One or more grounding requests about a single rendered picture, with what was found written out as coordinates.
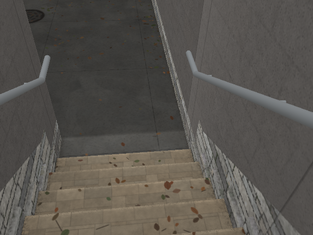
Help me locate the stairs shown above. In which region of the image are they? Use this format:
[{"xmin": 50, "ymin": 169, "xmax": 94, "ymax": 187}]
[{"xmin": 22, "ymin": 149, "xmax": 246, "ymax": 235}]

